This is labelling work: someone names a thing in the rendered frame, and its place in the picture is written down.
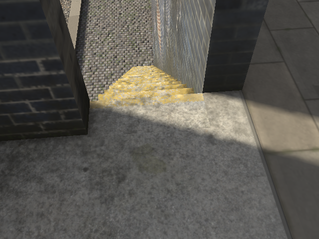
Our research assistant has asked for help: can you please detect stairs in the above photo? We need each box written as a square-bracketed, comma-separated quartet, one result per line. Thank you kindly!
[98, 65, 194, 101]

